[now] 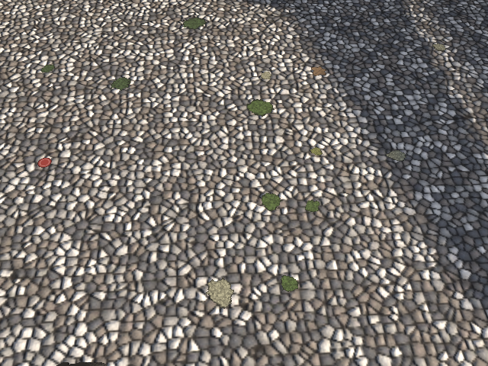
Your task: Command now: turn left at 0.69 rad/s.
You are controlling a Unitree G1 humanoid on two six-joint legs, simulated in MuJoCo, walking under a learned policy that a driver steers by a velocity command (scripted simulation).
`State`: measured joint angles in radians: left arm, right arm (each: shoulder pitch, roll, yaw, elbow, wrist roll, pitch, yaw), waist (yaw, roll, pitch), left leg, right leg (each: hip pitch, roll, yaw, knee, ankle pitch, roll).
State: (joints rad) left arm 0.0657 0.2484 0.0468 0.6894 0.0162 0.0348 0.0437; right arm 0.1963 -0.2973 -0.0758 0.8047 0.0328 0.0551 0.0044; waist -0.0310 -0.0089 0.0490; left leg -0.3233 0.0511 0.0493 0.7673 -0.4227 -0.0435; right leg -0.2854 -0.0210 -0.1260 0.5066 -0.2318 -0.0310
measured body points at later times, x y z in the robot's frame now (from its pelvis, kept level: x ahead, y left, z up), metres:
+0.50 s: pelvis +0.04 +0.04 +0.02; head +0.04 +0.06 +0.47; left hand +0.12 +0.34 -0.10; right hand +0.18 -0.21 -0.08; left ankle -0.03 +0.11 -0.73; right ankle +0.09 -0.13 -0.66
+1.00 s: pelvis +0.35 -0.12 -0.01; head +0.37 -0.13 +0.44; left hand +0.48 +0.12 -0.12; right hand +0.37 -0.40 -0.14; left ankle +0.30 +0.07 -0.62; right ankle +0.35 -0.20 -0.73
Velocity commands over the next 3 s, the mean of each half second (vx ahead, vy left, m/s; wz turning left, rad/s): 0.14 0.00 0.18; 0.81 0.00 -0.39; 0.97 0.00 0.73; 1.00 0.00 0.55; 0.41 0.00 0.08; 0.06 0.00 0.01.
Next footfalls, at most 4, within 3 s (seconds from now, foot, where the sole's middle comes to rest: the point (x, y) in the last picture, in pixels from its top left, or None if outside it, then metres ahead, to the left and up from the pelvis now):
0.04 left None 0.01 0.12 -0.77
0.84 right None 0.39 -0.21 -0.77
1.32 left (281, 246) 0.83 -0.13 -0.77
1.72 right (309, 156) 1.21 -0.26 -0.77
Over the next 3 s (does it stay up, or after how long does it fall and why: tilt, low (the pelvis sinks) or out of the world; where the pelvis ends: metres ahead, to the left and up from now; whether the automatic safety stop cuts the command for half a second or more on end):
stays up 1.50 0.07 0.00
